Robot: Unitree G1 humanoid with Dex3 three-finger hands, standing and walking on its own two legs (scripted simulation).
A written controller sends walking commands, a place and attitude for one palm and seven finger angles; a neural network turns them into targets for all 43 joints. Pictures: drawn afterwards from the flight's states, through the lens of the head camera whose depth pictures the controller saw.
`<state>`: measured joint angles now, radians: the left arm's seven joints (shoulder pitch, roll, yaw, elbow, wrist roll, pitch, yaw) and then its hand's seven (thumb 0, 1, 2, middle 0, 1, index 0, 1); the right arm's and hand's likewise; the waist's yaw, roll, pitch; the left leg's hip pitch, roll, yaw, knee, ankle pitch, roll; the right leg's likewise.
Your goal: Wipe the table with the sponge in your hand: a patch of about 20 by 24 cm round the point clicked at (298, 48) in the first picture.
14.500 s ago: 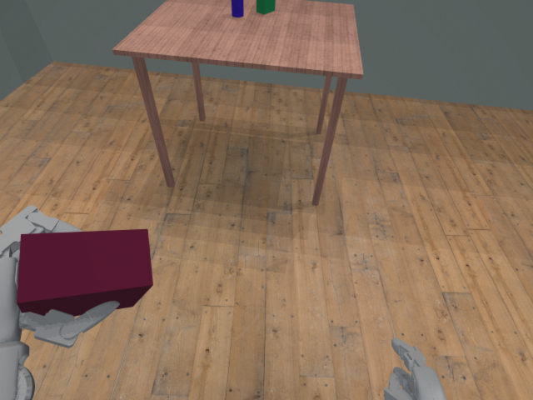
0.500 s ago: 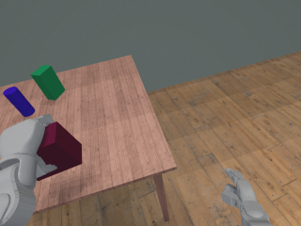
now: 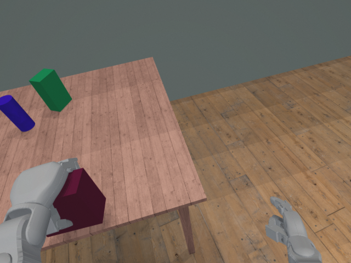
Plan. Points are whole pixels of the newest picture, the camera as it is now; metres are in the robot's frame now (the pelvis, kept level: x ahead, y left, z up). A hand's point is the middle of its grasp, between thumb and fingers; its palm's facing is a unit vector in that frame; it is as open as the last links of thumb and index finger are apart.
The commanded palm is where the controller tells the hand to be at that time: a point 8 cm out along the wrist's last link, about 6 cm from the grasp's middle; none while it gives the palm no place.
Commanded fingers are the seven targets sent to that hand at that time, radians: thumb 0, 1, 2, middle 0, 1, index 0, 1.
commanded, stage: move the sponge above the wiping area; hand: left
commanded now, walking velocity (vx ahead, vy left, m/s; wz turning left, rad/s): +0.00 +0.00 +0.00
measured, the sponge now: (69, 207) +0.19 +0.27 +0.05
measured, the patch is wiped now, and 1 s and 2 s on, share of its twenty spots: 0.00 0.00 0.00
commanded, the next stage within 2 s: none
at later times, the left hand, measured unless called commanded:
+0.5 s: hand (70, 183) +0.22 +0.26 +0.11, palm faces +0.04 -0.05 -1.00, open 10.1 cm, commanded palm +0.19 +0.27 +0.18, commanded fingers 0.00 0.10 1.30 -1.20 -1.60 -1.20 -1.60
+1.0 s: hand (63, 168) +0.25 +0.28 +0.12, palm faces +0.12 -0.04 -0.99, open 10.1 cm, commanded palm +0.20 +0.28 +0.17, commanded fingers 0.00 0.10 1.30 -1.20 -1.60 -1.20 -1.60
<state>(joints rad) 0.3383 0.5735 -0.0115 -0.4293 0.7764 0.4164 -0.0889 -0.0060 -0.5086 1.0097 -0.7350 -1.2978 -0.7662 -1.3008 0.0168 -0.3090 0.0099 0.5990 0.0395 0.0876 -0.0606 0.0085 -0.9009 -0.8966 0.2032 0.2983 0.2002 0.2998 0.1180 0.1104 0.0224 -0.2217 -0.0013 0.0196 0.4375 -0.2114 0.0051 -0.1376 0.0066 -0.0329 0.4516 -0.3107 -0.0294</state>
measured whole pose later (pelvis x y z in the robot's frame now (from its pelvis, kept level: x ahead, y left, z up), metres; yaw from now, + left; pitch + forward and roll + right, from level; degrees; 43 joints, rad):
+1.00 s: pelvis -0.01 +0.00 +0.00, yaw -1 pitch -2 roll +0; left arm 0.10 0.54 -0.01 -0.16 0.86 0.30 0.07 0.00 -0.51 1.01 -0.74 -1.28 -0.77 -1.28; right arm 0.03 -0.26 0.01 0.67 0.05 0.09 -0.05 0.01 -0.90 -0.90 0.20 0.30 0.20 0.30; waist 0.11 0.10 0.01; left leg -0.19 0.02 0.02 0.41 -0.20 -0.01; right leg -0.10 0.03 -0.02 0.41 -0.28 -0.04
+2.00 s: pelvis -0.01 +0.01 +0.00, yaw +0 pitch -1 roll +0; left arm 0.10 0.49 -0.07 -0.08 0.86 0.33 -0.01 0.00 -0.51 1.01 -0.74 -1.27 -0.77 -1.27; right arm 0.02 -0.28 0.01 0.66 0.05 0.09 -0.06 0.01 -0.90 -0.90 0.20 0.30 0.20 0.30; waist 0.09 0.12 0.02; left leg -0.21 0.00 0.01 0.41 -0.18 0.01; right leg -0.12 0.01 -0.04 0.41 -0.28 -0.03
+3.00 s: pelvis +0.01 -0.01 +0.00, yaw -1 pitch -1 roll +0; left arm 0.23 0.55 -0.01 -0.26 0.88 0.26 0.09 0.00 -0.50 1.02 -0.74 -1.27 -0.77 -1.27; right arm 0.06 -0.27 -0.02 0.65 0.04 0.11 -0.04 0.01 -0.90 -0.90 0.20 0.30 0.20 0.30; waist 0.12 0.10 -0.01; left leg -0.20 0.02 0.02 0.45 -0.24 -0.01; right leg -0.11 0.03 -0.02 0.43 -0.31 -0.04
